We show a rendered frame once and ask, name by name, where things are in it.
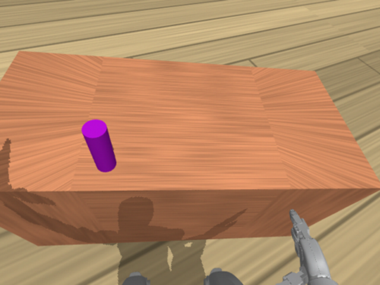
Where can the right robot hand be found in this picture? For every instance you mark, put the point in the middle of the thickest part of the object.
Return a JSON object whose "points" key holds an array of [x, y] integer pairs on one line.
{"points": [[312, 261]]}

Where can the can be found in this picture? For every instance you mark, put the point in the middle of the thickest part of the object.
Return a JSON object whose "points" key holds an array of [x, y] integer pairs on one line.
{"points": [[98, 140]]}

